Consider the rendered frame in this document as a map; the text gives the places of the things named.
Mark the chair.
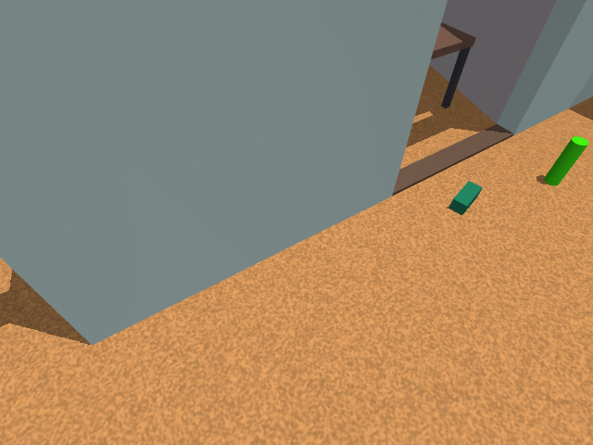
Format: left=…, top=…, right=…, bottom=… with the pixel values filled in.
left=431, top=22, right=476, bottom=108

